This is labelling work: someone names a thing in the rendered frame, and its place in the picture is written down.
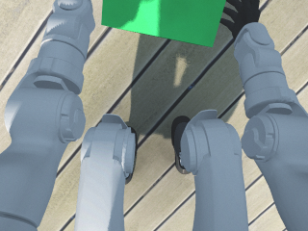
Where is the robot right forearm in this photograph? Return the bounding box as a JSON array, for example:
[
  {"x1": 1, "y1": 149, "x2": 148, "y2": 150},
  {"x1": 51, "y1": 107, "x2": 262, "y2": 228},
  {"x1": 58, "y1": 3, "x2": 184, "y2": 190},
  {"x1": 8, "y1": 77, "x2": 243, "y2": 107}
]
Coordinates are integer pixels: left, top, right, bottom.
[{"x1": 233, "y1": 22, "x2": 308, "y2": 119}]

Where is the left robot foot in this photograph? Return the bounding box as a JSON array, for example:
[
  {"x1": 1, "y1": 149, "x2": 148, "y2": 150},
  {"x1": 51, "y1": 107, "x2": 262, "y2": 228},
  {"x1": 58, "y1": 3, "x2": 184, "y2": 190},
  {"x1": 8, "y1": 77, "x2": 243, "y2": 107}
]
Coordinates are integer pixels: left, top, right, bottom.
[{"x1": 125, "y1": 126, "x2": 138, "y2": 185}]

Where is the robot left thigh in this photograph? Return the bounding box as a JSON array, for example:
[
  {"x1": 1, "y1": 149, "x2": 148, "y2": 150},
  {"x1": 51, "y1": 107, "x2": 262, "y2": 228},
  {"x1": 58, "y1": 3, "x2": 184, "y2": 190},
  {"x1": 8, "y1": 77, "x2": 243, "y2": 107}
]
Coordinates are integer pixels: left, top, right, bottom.
[{"x1": 74, "y1": 122, "x2": 136, "y2": 231}]

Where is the right robot hand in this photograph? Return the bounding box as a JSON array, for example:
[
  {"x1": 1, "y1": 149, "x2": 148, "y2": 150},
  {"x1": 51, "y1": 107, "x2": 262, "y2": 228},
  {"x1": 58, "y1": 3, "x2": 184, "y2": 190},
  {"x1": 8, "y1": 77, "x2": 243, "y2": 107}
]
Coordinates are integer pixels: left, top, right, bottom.
[{"x1": 220, "y1": 0, "x2": 261, "y2": 39}]

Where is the robot left forearm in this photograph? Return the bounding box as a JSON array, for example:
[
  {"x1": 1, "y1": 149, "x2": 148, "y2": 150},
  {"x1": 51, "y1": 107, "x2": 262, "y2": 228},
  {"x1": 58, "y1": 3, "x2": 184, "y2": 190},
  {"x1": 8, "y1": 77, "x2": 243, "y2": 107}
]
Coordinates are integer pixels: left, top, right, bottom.
[{"x1": 4, "y1": 0, "x2": 95, "y2": 133}]

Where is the carton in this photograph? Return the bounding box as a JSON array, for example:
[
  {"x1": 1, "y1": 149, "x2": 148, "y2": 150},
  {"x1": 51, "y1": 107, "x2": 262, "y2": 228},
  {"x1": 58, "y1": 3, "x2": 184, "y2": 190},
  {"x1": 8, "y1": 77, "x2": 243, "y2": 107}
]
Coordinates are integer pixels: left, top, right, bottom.
[{"x1": 101, "y1": 0, "x2": 226, "y2": 47}]

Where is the robot right upper arm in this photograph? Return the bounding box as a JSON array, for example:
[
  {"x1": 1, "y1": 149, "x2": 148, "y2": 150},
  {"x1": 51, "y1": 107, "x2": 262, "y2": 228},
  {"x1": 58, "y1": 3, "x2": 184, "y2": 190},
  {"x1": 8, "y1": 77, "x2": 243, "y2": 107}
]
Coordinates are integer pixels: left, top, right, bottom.
[{"x1": 241, "y1": 113, "x2": 308, "y2": 231}]

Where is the robot left upper arm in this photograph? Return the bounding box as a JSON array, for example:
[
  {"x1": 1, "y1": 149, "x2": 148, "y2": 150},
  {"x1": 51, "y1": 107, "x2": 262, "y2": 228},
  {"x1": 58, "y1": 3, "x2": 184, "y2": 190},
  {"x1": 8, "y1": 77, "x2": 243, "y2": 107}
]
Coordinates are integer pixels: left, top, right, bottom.
[{"x1": 0, "y1": 87, "x2": 86, "y2": 231}]

